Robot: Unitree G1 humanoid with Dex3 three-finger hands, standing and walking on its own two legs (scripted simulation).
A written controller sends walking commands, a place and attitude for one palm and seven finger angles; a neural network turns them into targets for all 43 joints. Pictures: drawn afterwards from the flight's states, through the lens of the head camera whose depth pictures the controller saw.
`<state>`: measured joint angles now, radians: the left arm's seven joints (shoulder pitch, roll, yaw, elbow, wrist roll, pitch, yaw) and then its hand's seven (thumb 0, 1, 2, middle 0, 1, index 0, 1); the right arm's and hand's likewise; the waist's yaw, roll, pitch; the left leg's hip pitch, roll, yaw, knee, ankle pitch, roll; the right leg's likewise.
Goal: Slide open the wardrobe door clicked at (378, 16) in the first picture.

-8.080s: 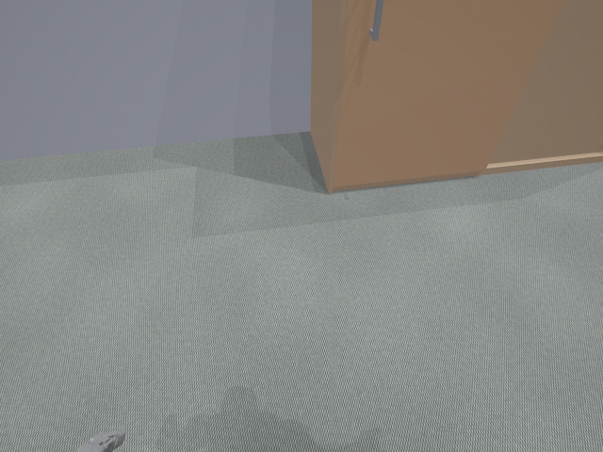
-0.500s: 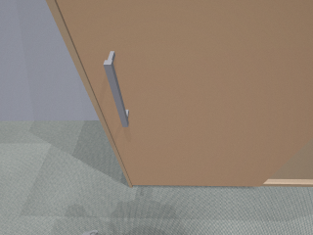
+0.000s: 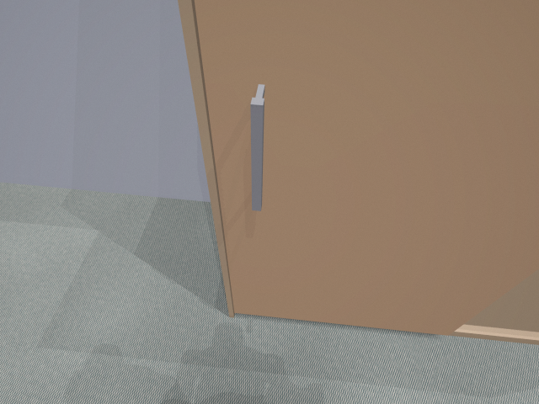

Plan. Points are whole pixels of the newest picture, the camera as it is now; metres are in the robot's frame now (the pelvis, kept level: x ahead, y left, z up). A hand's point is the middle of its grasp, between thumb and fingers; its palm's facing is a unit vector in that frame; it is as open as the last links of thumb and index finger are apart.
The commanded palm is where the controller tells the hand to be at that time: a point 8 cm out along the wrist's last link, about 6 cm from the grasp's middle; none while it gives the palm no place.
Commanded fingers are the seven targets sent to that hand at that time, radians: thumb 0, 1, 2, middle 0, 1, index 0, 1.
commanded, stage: come to a stop and stand still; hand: left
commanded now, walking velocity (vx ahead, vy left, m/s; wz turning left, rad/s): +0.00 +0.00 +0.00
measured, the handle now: (258, 154) +0.49 +0.07 +0.10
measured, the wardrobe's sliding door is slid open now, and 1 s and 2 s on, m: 0.00 0.00 0.00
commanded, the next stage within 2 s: look again from close up in 0.84 s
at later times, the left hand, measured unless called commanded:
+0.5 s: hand out of the picture -0.03 +0.15 -0.18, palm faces -0.01 -0.98 -0.18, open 7.3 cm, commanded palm none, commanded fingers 0.00 0.90 0.90 -0.20 -0.30 -0.20 -0.30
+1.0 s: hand out of the picture -0.05 +0.18 -0.18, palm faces +0.04 -0.98 -0.18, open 7.4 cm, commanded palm none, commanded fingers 0.00 0.90 0.90 -0.20 -0.30 -0.20 -0.30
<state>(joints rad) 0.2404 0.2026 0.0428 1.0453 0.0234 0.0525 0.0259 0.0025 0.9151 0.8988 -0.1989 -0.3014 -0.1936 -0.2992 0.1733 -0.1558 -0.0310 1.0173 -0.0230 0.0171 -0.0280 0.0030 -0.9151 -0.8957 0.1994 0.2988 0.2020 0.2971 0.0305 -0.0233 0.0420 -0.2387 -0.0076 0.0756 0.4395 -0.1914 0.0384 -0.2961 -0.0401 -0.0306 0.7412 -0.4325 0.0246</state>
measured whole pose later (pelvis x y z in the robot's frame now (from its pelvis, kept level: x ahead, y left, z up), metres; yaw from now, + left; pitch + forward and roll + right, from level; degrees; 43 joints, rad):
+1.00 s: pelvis -0.04 +0.01 +0.00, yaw +1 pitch -1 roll -1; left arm 0.36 0.16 -0.01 1.03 0.02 0.00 0.03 0.00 0.91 0.90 -0.20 -0.30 -0.19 -0.30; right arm 0.28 -0.17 -0.01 1.03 -0.02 0.00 -0.01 0.01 -0.91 -0.90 0.20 0.30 0.20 0.30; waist 0.00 -0.01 0.00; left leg -0.31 -0.01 0.06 0.49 -0.16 0.05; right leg -0.21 -0.03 -0.06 0.49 -0.26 0.02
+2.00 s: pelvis -0.04 +0.01 +0.00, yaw +1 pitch -1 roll -1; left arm 0.38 0.13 -0.01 1.08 0.02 -0.01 0.04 0.00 0.91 0.90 -0.20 -0.30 -0.19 -0.30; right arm 0.31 -0.13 -0.01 1.11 -0.01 0.00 -0.02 0.01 -0.91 -0.90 0.20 0.30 0.20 0.30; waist 0.00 -0.01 0.00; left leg -0.28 -0.01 0.06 0.43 -0.13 0.05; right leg -0.18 -0.03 -0.06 0.44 -0.24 0.02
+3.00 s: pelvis -0.02 +0.00 +0.00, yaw +0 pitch -1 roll +0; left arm 0.36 0.12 -0.01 1.09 0.02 -0.02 0.04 0.00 0.91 0.90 -0.20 -0.30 -0.19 -0.30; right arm 0.30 -0.13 0.00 1.12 -0.02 -0.01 -0.02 0.01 -0.91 -0.90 0.20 0.30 0.20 0.30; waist 0.00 -0.01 0.02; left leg -0.26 0.00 0.07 0.43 -0.16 0.03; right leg -0.16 -0.02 -0.05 0.43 -0.26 0.00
